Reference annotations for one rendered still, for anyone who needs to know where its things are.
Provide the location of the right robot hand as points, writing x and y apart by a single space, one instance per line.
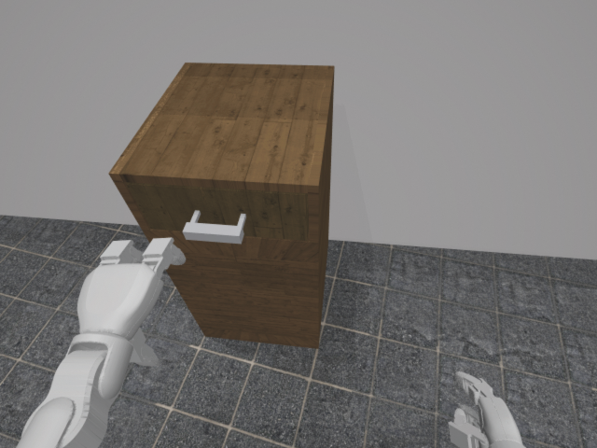
494 421

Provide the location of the handle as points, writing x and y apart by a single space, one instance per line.
214 232

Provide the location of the cabinet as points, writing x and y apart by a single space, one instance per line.
243 126

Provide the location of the left robot hand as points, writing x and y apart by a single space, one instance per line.
120 293

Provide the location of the drawer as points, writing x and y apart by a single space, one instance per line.
270 214

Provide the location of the left robot forearm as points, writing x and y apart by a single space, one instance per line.
75 412

